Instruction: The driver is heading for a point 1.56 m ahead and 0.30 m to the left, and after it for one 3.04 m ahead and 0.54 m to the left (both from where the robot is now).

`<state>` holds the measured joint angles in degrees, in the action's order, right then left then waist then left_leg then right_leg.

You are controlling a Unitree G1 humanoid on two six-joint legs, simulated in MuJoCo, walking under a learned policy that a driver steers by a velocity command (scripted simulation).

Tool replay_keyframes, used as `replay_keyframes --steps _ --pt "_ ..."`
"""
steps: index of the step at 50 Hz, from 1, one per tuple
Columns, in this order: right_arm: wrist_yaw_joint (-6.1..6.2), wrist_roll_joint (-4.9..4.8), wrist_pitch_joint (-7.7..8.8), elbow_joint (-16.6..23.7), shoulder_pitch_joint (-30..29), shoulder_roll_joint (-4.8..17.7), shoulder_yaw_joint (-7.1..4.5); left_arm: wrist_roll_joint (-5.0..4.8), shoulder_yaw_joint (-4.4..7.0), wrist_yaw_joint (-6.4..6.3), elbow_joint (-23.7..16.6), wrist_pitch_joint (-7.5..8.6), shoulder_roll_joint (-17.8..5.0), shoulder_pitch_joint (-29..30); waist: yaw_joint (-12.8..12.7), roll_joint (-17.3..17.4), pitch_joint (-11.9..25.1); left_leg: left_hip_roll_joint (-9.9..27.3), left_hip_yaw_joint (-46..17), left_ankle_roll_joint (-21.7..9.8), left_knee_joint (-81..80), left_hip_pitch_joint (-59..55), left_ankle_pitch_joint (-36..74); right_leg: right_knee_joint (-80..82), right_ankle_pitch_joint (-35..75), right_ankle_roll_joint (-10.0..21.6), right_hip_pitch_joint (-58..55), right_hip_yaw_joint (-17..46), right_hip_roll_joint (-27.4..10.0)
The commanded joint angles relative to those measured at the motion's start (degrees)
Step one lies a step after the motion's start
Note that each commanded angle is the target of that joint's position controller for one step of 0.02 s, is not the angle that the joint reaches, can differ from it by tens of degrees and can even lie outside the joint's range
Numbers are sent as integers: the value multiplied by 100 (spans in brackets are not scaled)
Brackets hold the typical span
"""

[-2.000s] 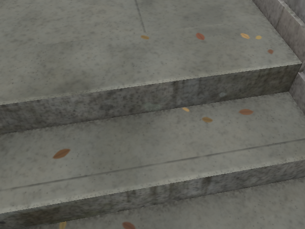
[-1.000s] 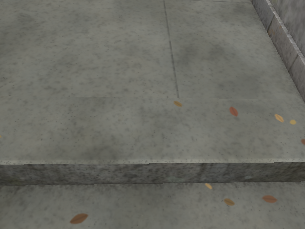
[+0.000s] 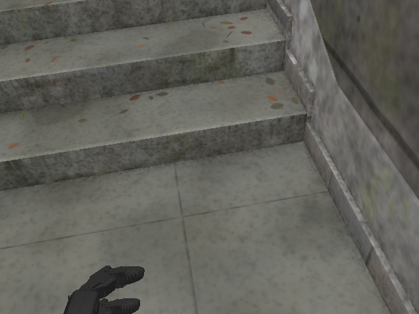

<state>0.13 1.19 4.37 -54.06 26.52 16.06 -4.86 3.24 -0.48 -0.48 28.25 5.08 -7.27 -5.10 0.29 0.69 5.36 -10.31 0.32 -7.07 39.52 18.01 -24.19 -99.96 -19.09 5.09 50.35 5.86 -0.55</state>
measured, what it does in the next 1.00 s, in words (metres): walks ahead, turning left: right foot, then left foot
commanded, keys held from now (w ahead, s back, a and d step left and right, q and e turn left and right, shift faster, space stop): w+q+shift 0.48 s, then w+shift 0.10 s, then w+e+shift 0.42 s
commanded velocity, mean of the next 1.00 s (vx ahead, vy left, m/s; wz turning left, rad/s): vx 1.00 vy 0.00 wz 0.38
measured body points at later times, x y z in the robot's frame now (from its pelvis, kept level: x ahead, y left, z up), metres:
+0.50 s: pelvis +0.48 +0.01 +0.00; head +0.50 +0.01 +0.45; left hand +0.29 +0.25 -0.11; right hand +0.83 -0.10 -0.03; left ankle +0.61 +0.18 -0.63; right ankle +0.35 -0.17 -0.71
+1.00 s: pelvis +0.96 +0.23 +0.02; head +0.98 +0.21 +0.47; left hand +1.01 +0.51 -0.08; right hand +1.07 -0.01 -0.12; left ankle +0.71 +0.19 -0.66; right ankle +1.07 +0.21 -0.68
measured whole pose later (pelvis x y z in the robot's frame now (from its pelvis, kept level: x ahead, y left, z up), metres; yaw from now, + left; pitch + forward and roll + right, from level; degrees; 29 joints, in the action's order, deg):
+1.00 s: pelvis +0.96 +0.23 +0.02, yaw +20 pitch +1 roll +2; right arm 1.4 1.4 6.7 -51.5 22.4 13.6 -2.3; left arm 0.8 0.9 1.6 44.7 4.1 -13.4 -10.3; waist -0.3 0.1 0.2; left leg -3.1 12.2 -2.0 30.3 -7.7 -11.7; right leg -42.8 0.8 11.4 31.0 -7.4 -0.3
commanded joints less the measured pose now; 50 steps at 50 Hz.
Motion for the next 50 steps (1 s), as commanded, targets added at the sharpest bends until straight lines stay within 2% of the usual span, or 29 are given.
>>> replay_keyframes --steps 1,3,6,8,9,10,11,12,14,18,21,24,26,28,29,30,31,32,33,34,36,38,41,43,45,46,48,49,50 --pt "-57 19 321 908 -1179 496 5 -68 33 34 -606 -68 -869 125 -514 -798 -1273 835 -1829 -798 -3070 2143 879 3646 629 -440 -1318 -441 -407" --pt "-62 -140 345 966 -1171 845 -129 -118 -12 215 -521 33 -615 233 -331 -370 -740 822 -1524 -733 -3269 2282 1606 5363 1986 -507 -3432 -623 -239" --pt "-66 -71 316 879 -495 1145 -256 -221 153 99 -280 50 -1017 305 -33 85 -319 999 -1868 -484 -2309 -186 3968 6852 1828 -469 -3427 -787 205" --pt "-179 -126 325 872 -226 1213 -298 -162 407 -146 -32 87 -1364 -1046 -697 357 845 937 -1711 -58 36 -336 4846 6876 1470 -304 -5301 -785 91" --pt "-185 -55 320 1062 -373 933 -211 -96 579 -301 72 112 -1814 -2164 -1278 267 1567 683 -1404 20 1711 652 3551 6764 -259 -230 -6662 25 -816" --pt "-158 -63 243 1414 -249 -104 34 210 623 -296 217 163 -2133 -2548 -995 -1041 2188 489 -1011 19 3621 2060 -399 6886 -1505 -171 -7968 2459 -2503" --pt "-150 -239 165 1835 -205 92 64 141 616 -240 301 191 -2165 -1971 -641 -2073 2274 339 -717 56 4812 2956 -84 8233 -2392 473 -7506 4739 -2972" --pt "-99 -25 66 1706 -682 459 -34 -2 541 -268 242 178 -1577 -1388 -514 -1067 907 802 -497 -36 4924 3426 841 8356 -2792 396 -6545 3790 -2542" --pt "-184 155 -59 1823 -1294 351 -14 -121 439 -215 539 242 -1205 -1321 -400 -68 7 1091 -537 59 4622 3246 1200 8229 -763 252 -5145 1988 -2071" --pt "-379 210 -456 2202 -1720 131 85 -267 324 -144 1367 386 -864 -1842 14 -628 -549 1416 -879 149 3987 3826 1128 8386 433 -85 -4863 366 -1721" --pt "-369 90 -497 2349 -2209 156 130 -265 370 -170 1579 355 -1059 -1643 94 -742 -912 1275 -297 319 2923 3522 1745 8759 1997 -362 -4400 -1082 -1259" --pt "-560 70 -529 2474 -2468 102 222 -224 437 -140 1785 383 -1317 -1605 288 -613 -1361 1227 296 -16 1797 2734 2247 9052 3444 -379 -4167 -1901 -1232" --pt "-596 14 -497 2278 -2166 130 168 -228 431 -141 1815 347 -1560 -1669 467 -431 -929 492 883 -345 1623 556 2628 8884 6664 -263 -3583 -2221 -1186" --pt "-451 144 -393 2064 -1371 412 18 -345 589 -175 1749 335 -2276 -1709 1065 -701 -685 137 937 -534 1171 -313 1617 7321 8686 -120 -4097 -2092 -1563" --pt "-325 183 -339 1688 -467 667 -128 -382 662 -179 1668 288 -2427 -1495 1529 -738 -165 44 766 -618 663 -1379 1502 5945 8750 9 -4129 -1954 -1530" --pt "-223 174 -285 1270 424 831 -226 -418 672 -212 1642 194 -2385 -1212 2005 -462 124 313 399 -740 -729 -2641 2199 3788 7033 52 -3695 -1978 -1007" --pt "-94 91 -335 1173 -227 1125 -329 -244 500 -193 1625 140 -1507 -1549 1009 867 140 1034 -908 -624 -343 -3579 2009 1035 -359 -61 -1940 -1610 -79" --pt "-43 358 -258 1683 -665 1524 -271 -580 286 -163 1131 185 -969 -2700 238 1241 1494 2811 -3767 -1486 -621 -4524 2434 -281 -1196 75 -861 -84 164" --pt "12 232 -262 1376 -240 1324 -306 -513 325 -132 1025 250 -1286 -1786 780 241 1426 2650 -4180 -1453 -1856 -3811 942 -58 -213 130 -672 237 113" --pt "48 190 -201 980 -235 994 -187 -498 312 -91 1082 190 -1295 -1727 419 -188 143 2781 -3726 -1305 -2283 -2706 273 299 10 164 -321 -4 -129" --pt "-7 220 17 883 -842 425 -30 -180 190 51 1320 -10 -894 -1476 -57 -869 -756 2462 -2556 -800 -2588 -950 624 1361 245 166 -800 199 -605" --pt "-57 85 247 715 -823 276 41 -103 247 190 1576 -227 -1040 -1717 -327 -384 -1215 2381 -1743 -617 -2916 29 1634 2287 167 -7 -1347 307 -800" --pt "-127 -13 398 685 -851 312 56 -213 203 252 1319 -162 -879 -847 -185 269 -1469 1791 -175 -194 -3421 -105 3527 3867 1231 -32 -1166 -141 -741" --pt "-168 -71 465 770 -1039 306 78 -297 131 234 1248 -56 -763 -305 -116 227 -1444 1373 714 50 -3543 -184 4704 5219 2245 97 -1762 -830 -549" --pt "-51 -28 546 809 -1045 398 111 -438 112 187 1461 -83 -727 -626 -230 253 -604 1468 1010 193 -3219 -1101 7032 4872 2684 262 -2442 -1317 -100" --pt "3 -17 612 855 -1126 558 118 -417 126 139 1417 -87 -773 -889 -448 511 -457 1780 1035 282 -2756 -1526 8316 4912 2441 384 -2453 -1382 -126" --pt "206 55 463 823 -890 481 153 -241 327 140 1639 -94 -1296 -1499 -749 -63 36 1790 1078 453 -769 -2015 10179 4951 2046 546 -3186 -2042 554" --pt "288 88 334 951 -1335 857 75 -164 439 197 1848 -127 -1423 -2480 -1373 298 554 1933 948 469 689 -1653 9795 5803 2022 655 -4409 -1697 550" --pt "241 -62 186 1194 -2154 1082 -27 -151 618 227 2151 -114 -1661 -3776 -2224 72 805 1379 1165 513 3606 -1079 8260 7623 2837 1136 -5534 -1301 375"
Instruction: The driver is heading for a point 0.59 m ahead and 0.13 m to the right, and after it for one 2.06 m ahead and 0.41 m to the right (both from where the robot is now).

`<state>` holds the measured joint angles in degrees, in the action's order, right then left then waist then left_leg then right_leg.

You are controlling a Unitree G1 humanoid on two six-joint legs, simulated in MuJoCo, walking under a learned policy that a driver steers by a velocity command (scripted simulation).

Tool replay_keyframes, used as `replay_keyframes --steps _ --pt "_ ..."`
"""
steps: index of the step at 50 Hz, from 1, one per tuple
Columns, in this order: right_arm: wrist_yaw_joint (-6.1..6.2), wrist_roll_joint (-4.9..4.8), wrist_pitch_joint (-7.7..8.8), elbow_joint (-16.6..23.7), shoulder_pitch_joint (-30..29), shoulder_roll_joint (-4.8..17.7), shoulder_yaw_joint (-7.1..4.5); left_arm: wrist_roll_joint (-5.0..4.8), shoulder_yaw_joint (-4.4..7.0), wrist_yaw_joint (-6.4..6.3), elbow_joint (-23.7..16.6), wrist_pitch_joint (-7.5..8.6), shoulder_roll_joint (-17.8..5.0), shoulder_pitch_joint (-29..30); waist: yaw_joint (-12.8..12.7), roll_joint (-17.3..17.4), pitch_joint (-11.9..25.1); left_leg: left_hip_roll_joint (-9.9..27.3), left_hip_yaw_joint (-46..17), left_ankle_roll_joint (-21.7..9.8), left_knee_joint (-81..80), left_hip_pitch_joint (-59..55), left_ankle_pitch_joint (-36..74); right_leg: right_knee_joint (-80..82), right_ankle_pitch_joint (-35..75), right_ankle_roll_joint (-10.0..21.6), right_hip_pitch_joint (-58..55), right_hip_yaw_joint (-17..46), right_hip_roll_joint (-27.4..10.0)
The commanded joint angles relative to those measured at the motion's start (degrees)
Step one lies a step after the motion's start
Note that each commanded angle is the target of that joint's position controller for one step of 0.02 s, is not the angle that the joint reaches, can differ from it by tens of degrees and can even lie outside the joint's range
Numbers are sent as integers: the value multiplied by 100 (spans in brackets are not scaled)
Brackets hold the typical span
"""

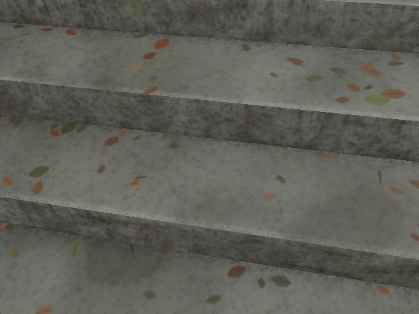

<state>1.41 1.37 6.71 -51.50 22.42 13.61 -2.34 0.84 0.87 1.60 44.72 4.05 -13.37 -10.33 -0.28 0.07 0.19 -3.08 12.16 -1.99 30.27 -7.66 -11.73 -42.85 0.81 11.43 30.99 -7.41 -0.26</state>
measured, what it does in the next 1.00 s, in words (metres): climbs, turning right: left foot 0.16 m higher, then right foot 0.16 m higher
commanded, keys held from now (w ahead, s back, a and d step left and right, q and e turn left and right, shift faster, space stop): w+e+shift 0.54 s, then w+q+shift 0.46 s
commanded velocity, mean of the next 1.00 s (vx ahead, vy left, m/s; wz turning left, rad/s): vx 1.00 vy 0.00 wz -0.41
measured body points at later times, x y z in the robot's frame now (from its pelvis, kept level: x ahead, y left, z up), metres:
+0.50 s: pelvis +0.47 -0.03 +0.14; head +0.47 -0.01 +0.59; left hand +0.81 +0.08 +0.11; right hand +0.39 -0.30 +0.02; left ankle +0.49 +0.11 -0.57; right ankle +0.38 -0.11 -0.29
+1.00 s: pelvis +0.85 -0.20 +0.33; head +0.86 -0.20 +0.78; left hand +0.85 +0.07 +0.19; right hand +1.07 -0.46 +0.33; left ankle +0.99 -0.13 -0.11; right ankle +0.71 -0.22 -0.41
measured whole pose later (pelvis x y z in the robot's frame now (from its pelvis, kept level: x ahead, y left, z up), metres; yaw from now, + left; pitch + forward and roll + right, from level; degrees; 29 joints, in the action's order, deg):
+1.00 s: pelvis +0.85 -0.20 +0.33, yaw -22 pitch +4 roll +1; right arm 1.3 -0.4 2.1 -28.5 -6.2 4.7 1.2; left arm 1.5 2.1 0.5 62.1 7.2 -13.4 -32.1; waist -0.3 -1.3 3.1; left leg -2.0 1.3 -10.1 114.7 76.6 -22.1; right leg -16.8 -18.2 2.9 0.6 -9.4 0.1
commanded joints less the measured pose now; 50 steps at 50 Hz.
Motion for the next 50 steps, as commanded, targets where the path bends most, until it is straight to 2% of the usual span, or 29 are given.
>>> replay_keyframes --steps 1,2,3,5,8,10,11,13,14,15,16,17,18,20,21,24,27,29,31,32,34,35,36,37,40,43,47,49,50 --pt "-62 51 56 1215 -2339 589 -110 -45 608 -50 793 -126 -1274 -3070 -1780 -1632 326 -516 -287 137 7082 4272 -654 1828 2039 653 -4501 857 -52" --pt "-78 101 148 1729 -1517 -188 206 137 534 -98 736 -112 -1542 -2580 -529 -1676 589 -260 -1163 180 8286 6392 -1378 580 4729 1085 -5465 2308 -842" --pt "-119 190 225 1907 -1545 -27 249 166 511 -188 532 -145 -1229 -2549 -648 -543 1543 -20 -1666 90 8219 6943 -1067 1247 2589 1283 -6076 3256 -1099" --pt "-201 315 179 2237 -1871 -26 342 132 381 -319 445 -208 -854 -2132 -201 113 516 193 -1566 -21 8738 7720 -1228 2298 -482 1108 -4448 4045 -1241" --pt "-254 308 -154 3104 -2925 -502 654 89 213 -280 429 73 -783 -1647 341 343 -949 606 -1255 -10 8396 7942 -1827 3230 -1390 547 -1218 3273 -841" --pt "-80 201 -223 3605 -3688 -549 705 207 222 -237 521 271 -932 -1702 104 -229 -1091 646 -1049 12 9010 8380 -2519 3736 -1016 565 -931 3313 -783" --pt "-13 221 -168 3956 -4136 -495 773 60 203 -270 719 243 -720 -1731 57 -327 -1275 904 -1103 -118 7363 7894 -2931 4172 -109 336 -643 2814 -584" --pt "36 1 -121 3511 -2694 -308 692 -314 292 -338 154 199 -836 -1080 570 278 193 252 -339 -55 4536 2012 -708 4083 4773 347 1330 2036 45" --pt "122 -90 -203 3154 -1290 44 459 -439 501 -266 139 306 -1493 -1110 1226 -339 1510 28 -785 -16 4182 541 -668 2735 6970 262 456 2122 -143" --pt "219 -51 -327 2763 199 540 113 -415 829 -153 10 450 -2191 -576 2112 -826 2629 118 -1241 -136 3453 -53 -785 985 8359 57 -564 2378 -519" --pt "223 96 -274 2387 1165 1080 -157 -208 905 -46 -170 635 -2001 2 2449 -248 3006 247 -1804 -210 2272 -268 -1332 -1205 7004 -248 -944 2373 -108" --pt "207 149 -133 1962 1034 1927 -357 -270 620 117 -759 701 -400 39 1586 3480 2996 2381 -5251 -606 -86 -620 738 -4802 -1070 -725 509 2099 1473" --pt "161 100 -205 2179 -167 1392 -329 25 447 97 -1033 604 -103 -458 726 2756 3221 2755 -7009 -685 -1150 -273 -16 -6489 -869 -615 1281 2166 1014" --pt "38 26 -205 1535 -1008 -93 27 288 319 97 -1201 265 437 -57 -2 632 852 2195 -5055 -761 -592 1282 -2251 -7303 -485 -399 2462 1438 314" --pt "-34 121 -157 1026 -647 -379 43 332 194 106 -1356 157 595 391 77 145 261 2025 -3970 -608 -465 1501 -1916 -7785 -853 -242 3052 1469 221" --pt "-208 179 18 -111 111 -909 180 19 -175 -85 -1698 -189 1173 1135 -136 53 -648 1707 -1721 -93 -1092 2087 -458 -8472 -2031 -12 4266 1466 267" --pt "-254 251 365 -329 -305 -285 128 10 -157 -352 -2369 -442 854 2041 -598 387 -1025 1781 -475 210 -2197 2873 1366 -7794 -2638 -68 3983 962 288" --pt "-267 -3 336 -729 307 -216 175 -6 -301 -389 -2597 -425 897 2482 -666 139 -1049 1325 69 173 -2708 2941 2444 -6446 -2831 79 3664 667 280" --pt "-39 -321 235 -468 227 485 80 -149 -342 -168 -2261 -407 427 1709 -924 -203 71 1045 450 -384 -3173 3785 5218 -3698 -1725 -121 -24 -401 428" --pt "61 -516 363 -147 488 1087 2 -173 -193 -125 -2010 -342 7 998 -892 -40 902 1407 57 -646 -2573 3301 8647 -3390 -1857 -334 -1545 -790 901" --pt "0 -515 399 229 -218 2275 -464 -73 45 -144 -1625 -382 -277 -923 -1913 1047 2285 1957 -465 -748 150 1293 10517 -1896 -2198 -350 -2316 -38 812" --pt "-105 -417 379 457 -370 2106 -587 114 261 -85 -1466 -303 -809 -1113 -1868 736 2669 1492 -855 -622 2216 1155 9350 -634 -2542 -171 -2740 613 889" --pt "-343 -337 389 900 -112 771 -394 214 525 -83 -1150 -172 -1522 -663 -994 -1900 2511 -299 -1212 -107 6075 3833 583 1158 -771 754 -3809 3994 -1051" --pt "-401 -163 437 1121 69 393 -342 273 585 -141 -1146 -188 -1268 -678 -847 -906 3024 -530 -2647 -324 8378 4773 293 1909 -486 934 -4004 5603 -1531" --pt "-301 134 197 1929 -1152 -770 49 143 409 -102 149 179 -185 -717 -156 552 601 78 -2271 -748 9429 6924 169 1855 -1861 384 -2907 3862 -1207" --pt "-284 -39 -151 1841 -1120 -982 216 191 159 -134 765 369 618 -1251 120 388 47 188 -2126 -889 10075 7706 -471 2228 -1212 -93 -2449 2218 -1235" --pt "50 -142 -428 2637 -2921 -1349 458 222 52 5 1261 564 310 -1441 322 -108 -825 154 -1634 -913 10181 8695 -1643 3524 -1146 -570 -1274 813 -1412" --pt "33 -244 -509 2855 -3260 -965 572 15 -58 -88 1236 481 157 -1291 522 135 -984 198 -654 -770 7183 6738 -1058 4520 328 -807 245 -236 -907" --pt "-27 -250 -526 2727 -2964 -784 560 -156 -96 -219 1182 440 -92 -1235 680 59 -304 145 -157 -685 6387 4994 -628 4674 1871 -711 393 -639 -691"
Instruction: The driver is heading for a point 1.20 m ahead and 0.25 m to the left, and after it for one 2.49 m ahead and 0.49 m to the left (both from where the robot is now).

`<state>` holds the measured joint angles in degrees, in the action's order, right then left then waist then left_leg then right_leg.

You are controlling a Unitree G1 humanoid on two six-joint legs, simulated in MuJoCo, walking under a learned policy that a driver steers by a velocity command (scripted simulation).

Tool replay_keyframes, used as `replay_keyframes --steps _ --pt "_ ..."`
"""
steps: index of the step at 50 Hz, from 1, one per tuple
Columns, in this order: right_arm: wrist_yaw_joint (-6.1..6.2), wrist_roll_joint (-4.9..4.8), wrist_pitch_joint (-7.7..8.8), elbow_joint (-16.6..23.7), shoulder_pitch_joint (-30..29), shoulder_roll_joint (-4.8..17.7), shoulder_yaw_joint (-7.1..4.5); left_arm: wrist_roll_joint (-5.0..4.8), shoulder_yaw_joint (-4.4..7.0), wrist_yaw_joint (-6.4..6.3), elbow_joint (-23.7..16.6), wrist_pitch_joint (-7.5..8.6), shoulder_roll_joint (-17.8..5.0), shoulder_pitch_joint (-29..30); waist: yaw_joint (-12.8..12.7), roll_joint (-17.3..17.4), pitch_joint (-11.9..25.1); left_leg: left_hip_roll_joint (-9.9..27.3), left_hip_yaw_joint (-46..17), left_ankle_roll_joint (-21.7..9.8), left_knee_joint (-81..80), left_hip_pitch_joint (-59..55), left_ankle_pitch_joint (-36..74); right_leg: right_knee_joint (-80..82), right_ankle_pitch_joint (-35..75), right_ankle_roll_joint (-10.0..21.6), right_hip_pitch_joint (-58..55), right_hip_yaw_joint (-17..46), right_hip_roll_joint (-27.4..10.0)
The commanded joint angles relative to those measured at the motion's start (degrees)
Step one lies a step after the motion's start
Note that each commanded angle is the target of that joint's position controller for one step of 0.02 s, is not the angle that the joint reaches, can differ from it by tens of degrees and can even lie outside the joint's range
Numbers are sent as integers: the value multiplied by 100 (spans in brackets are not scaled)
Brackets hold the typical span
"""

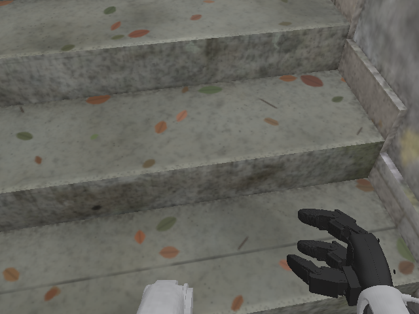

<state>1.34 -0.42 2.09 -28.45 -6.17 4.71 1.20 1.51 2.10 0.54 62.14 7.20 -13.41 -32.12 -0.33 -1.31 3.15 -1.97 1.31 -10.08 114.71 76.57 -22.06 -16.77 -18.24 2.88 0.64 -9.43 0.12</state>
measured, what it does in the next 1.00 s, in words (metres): climbs, turning left: left foot 0.16 m higher, then right foot 0.16 m higher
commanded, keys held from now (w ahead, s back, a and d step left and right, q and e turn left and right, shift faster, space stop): w+q+shift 0.42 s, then w+shift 0.24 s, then w+e+shift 0.34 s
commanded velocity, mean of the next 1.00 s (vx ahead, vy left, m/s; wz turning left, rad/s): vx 1.00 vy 0.00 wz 0.40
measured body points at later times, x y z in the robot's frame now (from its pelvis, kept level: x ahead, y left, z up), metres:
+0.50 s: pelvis +0.44 +0.05 +0.21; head +0.47 +0.06 +0.66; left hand +0.62 +0.31 +0.19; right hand +0.54 -0.21 +0.08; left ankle +0.24 +0.08 -0.43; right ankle +0.58 -0.02 -0.43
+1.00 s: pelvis +0.83 +0.24 +0.43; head +0.83 +0.22 +0.88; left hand +0.81 +0.51 +0.33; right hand +1.03 +0.06 +0.31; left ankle +0.78 +0.33 -0.26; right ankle +0.78 +0.09 -0.04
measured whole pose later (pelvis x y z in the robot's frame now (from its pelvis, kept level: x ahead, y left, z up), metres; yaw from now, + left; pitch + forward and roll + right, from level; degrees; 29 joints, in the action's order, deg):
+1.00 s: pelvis +0.83 +0.24 +0.43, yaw +22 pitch +3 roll +4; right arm -0.8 2.3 4.6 -47.2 14.3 11.3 -3.6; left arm 1.0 5.1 1.2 42.0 6.1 -11.2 -19.4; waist -2.8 -1.8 5.2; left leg -0.7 8.5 -1.7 47.9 24.5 -26.5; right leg -110.9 -8.0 8.7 40.9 5.3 0.4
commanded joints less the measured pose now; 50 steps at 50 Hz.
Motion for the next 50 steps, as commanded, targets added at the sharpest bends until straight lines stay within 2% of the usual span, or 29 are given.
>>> replay_keyframes --steps 1,3,5,6,7,8,9,11,12,16,18,20,22,23,24,25,27,29,32,35,37,39,41,42,43,44,45,48,50 --pt "-92 -45 -126 176 461 406 103 -398 -178 -246 -801 269 -498 985 851 286 -174 -206 1465 185 -2592 -4837 488 1619 6977 263 3487 -555 -706" --pt "-60 13 -215 -190 1513 681 -21 -518 154 -336 -1007 335 -1770 774 1271 -681 1149 -433 1421 55 -3556 -5609 149 -238 10908 454 1354 -403 -1271" --pt "-101 91 -68 -458 2995 1505 -357 -403 395 -205 -1746 219 -1990 1546 1761 -942 1901 -743 555 -213 -5559 -6624 -813 -3738 11382 438 686 -48 -1469" --pt "-247 11 63 -508 2377 1770 -611 -190 345 13 -2007 207 -1192 1668 1210 -40 1389 -588 -1099 -563 -7645 -6957 -101 -6109 4490 246 1928 309 -619" --pt "-196 79 -73 -568 1788 2298 -823 125 156 164 -2832 253 -520 1679 534 1657 1401 721 -4458 -1408 -8815 -7983 1653 -9243 1359 -163 4654 959 489" --pt "-73 79 -95 -560 1861 2103 -810 350 13 148 -3244 249 -138 1735 374 662 1517 1059 -5494 -1580 -9408 -7880 -14 -10687 1162 -45 5562 1628 309" --pt "-86 151 -35 -787 2012 1801 -722 303 -82 83 -3471 295 94 2077 303 29 698 1103 -5717 -1520 -9757 -7288 -913 -11340 872 -41 6187 1658 275" --pt "-171 263 114 -1575 2636 1418 -617 364 -384 -85 -3837 72 687 2607 -59 -617 -598 584 -3929 -881 -9301 -6343 188 -11634 -111 139 7238 1557 75" --pt "-214 290 177 -1728 2772 1317 -575 269 -476 -189 -3916 -73 836 2650 -143 -213 -943 521 -3338 -659 -9381 -6176 638 -12182 -504 207 7698 1265 79" --pt "-238 261 467 -2220 3146 1422 -451 263 -648 -296 -4643 -247 846 4126 -132 406 -1197 297 -2447 -388 -10293 -4977 1787 -10780 -1554 37 7632 701 -186" --pt "-51 43 376 -2111 2924 1752 -607 311 -683 -235 -4871 -257 541 4153 -183 168 -673 143 -1860 -516 -11307 -4378 2689 -7579 -1273 91 5154 545 -463" --pt "82 -240 488 -1750 2538 2071 -745 -78 -433 -354 -4288 -196 236 2761 -839 -8 956 124 -1967 -578 -10428 -2915 8031 -5903 -144 -69 -241 32 384" --pt "-130 -119 755 -1399 1644 2834 -1131 -53 -11 -484 -3674 -285 -506 520 -2236 677 2445 479 -2196 -146 -7067 -5283 11149 -3955 -82 119 -568 776 201" --pt "-287 112 952 -1340 1343 2139 -1037 23 163 -401 -3081 -200 -974 59 -2129 -344 2418 -318 -1770 208 -4383 -5163 5972 -3016 -23 452 -929 1636 -209" --pt "-411 149 915 -912 1883 1122 -753 232 274 -438 -2880 -163 -1438 455 -1169 -2645 2582 -1300 -1509 516 -1755 -3737 1229 -1158 1923 1237 -1027 5105 -2019" --pt "-298 398 809 -744 2396 1074 -681 150 291 -336 -3145 -114 -904 1616 -493 -1649 2342 -758 -1409 396 -425 -3272 1389 -863 403 1360 -246 6012 -2412" --pt "-292 587 469 -309 1635 582 -455 -30 42 -183 -2247 -20 70 1750 -13 85 604 -224 -908 152 742 -1833 1366 -258 -3143 1141 849 5214 -2046" --pt "-247 482 169 -34 1149 -56 -165 73 20 -77 -1129 134 432 855 81 171 -301 -204 -1213 -177 1634 -762 736 -356 -1561 662 1314 3325 -1456" --pt "-143 120 -82 190 743 -4 -73 24 -71 45 -719 258 614 1153 569 309 -1227 -197 -1269 -49 804 -376 131 187 -487 320 2312 1553 -1126" --pt "24 138 -161 758 -359 -73 60 -159 -72 61 -342 389 77 654 485 -353 -1378 -170 -389 36 890 -2 -757 1223 779 560 2358 1171 -1153" --pt "-66 122 -64 1183 -993 -57 231 -345 -123 -109 -47 181 192 1 389 24 -1208 524 518 66 -1593 -961 -746 1960 1297 542 2120 800 -828" --pt "-300 -91 98 780 -372 63 190 -551 -119 -292 -569 150 -228 85 402 628 238 6 1226 276 -3927 -5745 948 2130 5886 914 3080 805 -752" --pt "-211 17 -15 334 1854 575 -195 -289 412 -242 -1012 310 -1884 368 1444 -1180 1683 -456 593 278 -4491 -6676 -488 -271 11107 1019 833 1068 -1437" --pt "-164 92 -36 190 2273 995 -355 -282 514 -155 -1229 325 -1879 838 1831 -965 1979 -458 243 268 -5720 -6944 -240 -1803 10704 751 447 1228 -1422" --pt "-119 227 42 73 2360 1618 -599 -166 539 -15 -1520 398 -1380 931 1567 -459 2186 193 -1216 92 -6492 -7353 -1276 -3668 8357 648 1034 1501 -966" --pt "-115 318 146 -344 2622 2176 -800 -335 432 239 -2086 416 -272 1173 1279 1945 2340 1951 -4711 -257 -8778 -8358 -1013 -6743 1746 294 3485 1645 514" --pt "-176 331 119 -408 2279 1819 -777 -227 472 207 -2150 380 -234 909 863 979 2432 2414 -5679 -245 -9473 -8163 -767 -9020 1369 340 4272 2345 403" --pt "-226 232 413 -1669 2224 719 -540 92 48 86 -2802 45 926 1791 16 -91 52 1796 -2564 -106 -9072 -6749 597 -10273 1003 633 5929 1690 -226" --pt "-225 359 462 -2171 2520 189 -355 -76 -115 90 -2751 -285 1044 1574 -310 154 -397 1737 -1413 177 -9366 -6506 868 -10726 226 723 6492 1735 -100"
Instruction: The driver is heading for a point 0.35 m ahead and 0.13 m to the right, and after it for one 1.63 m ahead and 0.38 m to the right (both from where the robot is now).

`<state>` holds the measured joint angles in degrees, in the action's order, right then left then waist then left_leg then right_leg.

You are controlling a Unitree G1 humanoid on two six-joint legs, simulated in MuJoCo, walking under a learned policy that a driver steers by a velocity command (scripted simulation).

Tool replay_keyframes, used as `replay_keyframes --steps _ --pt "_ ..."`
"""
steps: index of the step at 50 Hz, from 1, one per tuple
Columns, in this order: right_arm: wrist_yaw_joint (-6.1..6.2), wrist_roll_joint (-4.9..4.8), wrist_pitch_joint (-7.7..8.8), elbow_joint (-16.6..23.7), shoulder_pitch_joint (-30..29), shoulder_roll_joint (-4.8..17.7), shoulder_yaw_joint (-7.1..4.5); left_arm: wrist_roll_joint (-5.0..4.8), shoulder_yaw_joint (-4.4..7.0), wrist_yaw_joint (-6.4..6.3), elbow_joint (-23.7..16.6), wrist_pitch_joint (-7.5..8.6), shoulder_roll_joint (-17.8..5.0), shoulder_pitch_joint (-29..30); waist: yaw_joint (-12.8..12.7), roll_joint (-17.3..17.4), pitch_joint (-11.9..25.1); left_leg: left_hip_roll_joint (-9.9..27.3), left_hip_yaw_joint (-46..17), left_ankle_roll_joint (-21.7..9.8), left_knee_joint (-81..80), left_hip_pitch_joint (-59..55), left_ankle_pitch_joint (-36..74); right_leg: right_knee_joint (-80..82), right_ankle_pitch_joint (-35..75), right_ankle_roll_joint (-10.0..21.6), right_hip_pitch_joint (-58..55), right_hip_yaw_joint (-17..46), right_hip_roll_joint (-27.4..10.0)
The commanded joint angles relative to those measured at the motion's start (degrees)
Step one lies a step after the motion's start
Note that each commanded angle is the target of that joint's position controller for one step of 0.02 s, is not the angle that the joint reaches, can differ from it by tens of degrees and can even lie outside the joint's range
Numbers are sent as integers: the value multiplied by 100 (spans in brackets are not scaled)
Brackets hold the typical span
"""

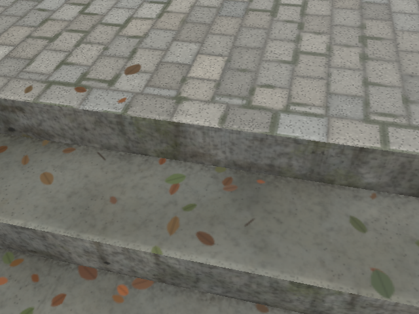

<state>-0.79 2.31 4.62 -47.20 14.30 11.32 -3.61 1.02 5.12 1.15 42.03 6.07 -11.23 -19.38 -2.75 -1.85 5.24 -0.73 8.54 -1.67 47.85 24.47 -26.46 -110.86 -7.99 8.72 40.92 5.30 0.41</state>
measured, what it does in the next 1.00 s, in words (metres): climbs, turning right: right foot 0.16 m higher, then left foot 0.16 m higher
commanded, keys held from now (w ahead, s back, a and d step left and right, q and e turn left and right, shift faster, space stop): w+e+shift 0.16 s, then e+shift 0.32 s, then shift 0.12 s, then q+shift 0.40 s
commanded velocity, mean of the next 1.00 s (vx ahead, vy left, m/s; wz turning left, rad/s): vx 0.39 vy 0.00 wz -0.40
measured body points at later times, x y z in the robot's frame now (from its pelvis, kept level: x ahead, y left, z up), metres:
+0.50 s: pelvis +0.38 -0.08 +0.20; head +0.42 -0.10 +0.65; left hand +0.48 +0.18 +0.07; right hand +0.60 -0.33 +0.20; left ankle +0.53 +0.00 -0.25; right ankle +0.33 -0.09 -0.54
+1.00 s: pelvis +0.55 -0.12 +0.34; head +0.59 -0.13 +0.78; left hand +0.84 -0.08 +0.27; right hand +0.46 -0.37 +0.21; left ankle +0.67 -0.09 -0.38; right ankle +0.57 -0.28 -0.31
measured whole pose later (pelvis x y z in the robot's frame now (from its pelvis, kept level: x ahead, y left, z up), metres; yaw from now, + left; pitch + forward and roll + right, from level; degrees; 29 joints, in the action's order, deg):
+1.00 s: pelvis +0.55 -0.12 +0.34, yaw -22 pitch +3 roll +0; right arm 4.2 3.1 -0.1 -45.0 22.4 11.0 -4.5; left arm 1.3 -2.6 -2.1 28.9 -1.6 -5.3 -0.4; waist 4.6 -1.8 -1.9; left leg -8.8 -6.8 -3.4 37.2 29.7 -9.4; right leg -66.6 -19.4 -1.8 42.8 4.1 1.0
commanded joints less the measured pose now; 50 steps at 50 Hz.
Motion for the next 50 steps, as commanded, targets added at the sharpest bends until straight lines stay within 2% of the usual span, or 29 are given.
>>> replay_keyframes --steps 1,3,6,7,8,9,10,11,12,13,14,15,17,19,22,25,27,28,30,31,32,33,34,36,37,41,44,47,50 --pt "-12 83 300 -511 512 -580 173 -66 -472 -16 -888 -260 937 656 -133 236 -917 1766 -1766 -510 -2925 -1146 1376 -1513 -1196 171 2861 470 -200" --pt "-41 144 456 -794 465 -262 191 -162 -559 -261 -1371 -436 989 1518 -275 462 -1499 1900 -934 -328 -3824 -740 1649 -1957 -1969 274 3544 229 -13" --pt "0 -60 417 -987 395 2 291 -117 -649 -353 -1943 -591 695 2768 -559 195 -1918 1234 496 -13 -4837 -27 2209 75 -2003 349 3114 -554 38" --pt "130 -166 367 -903 328 356 269 -133 -666 -232 -1868 -660 389 2338 -731 376 -1449 977 1038 -286 -5213 563 3359 1642 -1360 263 1287 -1272 -29" --pt "276 -436 364 -527 -104 550 288 -25 -536 -114 -1447 -655 10 1633 -1015 -9 -745 792 1318 -466 -4689 1060 6736 2449 -818 211 -919 -1808 380" --pt "402 -648 453 -220 99 1553 77 -62 -391 -49 -1034 -696 -340 713 -1207 259 760 913 1017 -717 -3686 640 10052 2359 -293 31 -2848 -2011 948" --pt "353 -604 535 69 -311 2422 -205 -117 -237 -134 -773 -660 -570 -571 -1800 882 1445 1274 789 -625 -2001 -607 12113 2952 -670 4 -3071 -1828 760" --pt "212 -664 487 278 -720 2363 -301 -49 -135 -176 -618 -603 -829 -1362 -1968 1345 1885 1566 412 -570 -361 -1487 12653 3841 -1120 104 -3291 -1626 763" --pt "48 -608 484 433 -651 1918 -352 -121 82 -142 -663 -458 -1141 -987 -1724 830 1617 878 167 -210 2298 -1305 8873 6271 -681 503 -3446 -386 800" --pt "-199 -129 428 791 -754 699 -42 -264 192 -170 -442 -407 -1363 38 -723 -1167 271 -426 -323 129 5045 1106 1200 7231 3999 590 -3442 1121 588" --pt "-197 101 413 1407 478 192 104 -128 217 -218 -761 -507 -1658 686 341 -1201 1600 -450 -1373 226 6783 2295 1311 7782 5937 1082 -4602 3228 -539" --pt "-147 100 419 1552 268 297 147 -31 191 -226 -868 -546 -1442 974 273 -547 2013 -458 -1331 157 7919 2611 1569 8533 3041 1251 -4162 4402 -852" --pt "66 321 219 2030 -408 -315 414 -5 94 -242 -247 -441 -1120 669 616 391 171 -171 -1485 109 8139 3558 1336 8615 982 974 -2491 3554 -330" --pt "195 290 -41 2081 -418 -49 415 -11 34 -215 -14 -325 -880 394 623 695 -743 -47 -1293 150 7494 3940 794 8627 1652 607 -1756 2315 -62" --pt "386 246 -20 2548 -1852 -389 606 16 -120 -136 625 -131 -573 -653 80 258 -902 -22 -657 -34 7562 4750 -386 8891 2626 295 -2034 1644 83" --pt "380 275 -9 3414 -3081 -799 831 48 -13 -330 869 -221 -887 -1083 -62 329 -708 111 -668 -53 5499 4462 -422 9568 3541 189 -2357 1802 94" --pt "359 146 -140 3246 -2808 -647 805 24 69 -476 482 -411 -1071 -697 95 319 59 -13 -168 -98 3723 1863 444 10251 4992 123 -1908 1369 -142" --pt "393 99 -230 2773 -1657 -525 741 10 90 -485 293 -476 -1128 -152 643 49 950 -371 -108 -209 3320 298 847 9614 7328 -170 -1871 763 102" --pt "495 -238 -369 2211 60 125 387 -197 381 -369 -202 -255 -1680 761 1331 -572 1736 -296 -815 -189 1728 -1411 1507 8274 9074 -573 -2509 1509 -383" --pt "535 -159 -374 1828 786 463 200 -329 425 -269 -266 -116 -1674 1071 1854 -23 1724 -356 -682 -237 -138 -1910 1925 6957 8107 -741 -2790 1100 -93" --pt "526 -163 -315 1411 848 725 52 -171 332 -110 -349 -25 -1000 1027 1719 1867 1408 604 -2012 -1021 -1138 -2752 4708 3974 -312 -1039 -1576 475 1192" --pt "487 -173 -349 1457 310 733 73 80 129 -24 -312 -1 -434 -713 532 2328 1984 2095 -4803 -2158 -1361 -2620 8078 1132 -1988 -1179 -677 1199 1567" --pt "441 -264 -361 1509 -116 558 30 189 94 21 -117 -96 -502 -1089 372 1616 2199 1918 -5491 -2366 -1974 -2116 5863 379 -1510 -1065 -700 1138 1429" --pt "455 -175 -271 1204 -885 -132 131 346 -146 -8 -442 -359 -89 -329 -250 -100 109 1118 -4291 -1693 -2003 -628 1684 777 -1034 -915 394 546 775" --pt "444 -157 -140 1003 -594 -146 113 445 -248 -57 -656 -413 -20 67 -15 -136 -73 845 -3814 -1576 -2118 -493 1594 417 -1096 -817 663 336 696" --pt "321 -64 64 283 305 140 10 304 -468 -254 -1287 -567 223 1101 -50 -16 -368 185 -2521 -1305 -1990 -11 2787 948 -927 -728 1185 -154 183" --pt "376 -37 -35 480 2 485 -53 284 -560 -333 -1408 -625 152 1024 -344 189 18 -56 -2553 -1253 -1845 632 2476 2302 -97 -908 499 -340 100" --pt "588 90 -305 940 48 990 -265 39 -535 -336 -1570 -736 -23 1428 68 512 392 249 -3510 -1151 -2706 318 919 4176 -1147 -1198 -314 -523 189" --pt "496 116 -451 1086 -37 1012 -408 -71 -523 -412 -1573 -794 22 1446 256 1170 389 427 -3897 -1071 -2753 64 747 5162 -1372 -1013 -991 -395 251"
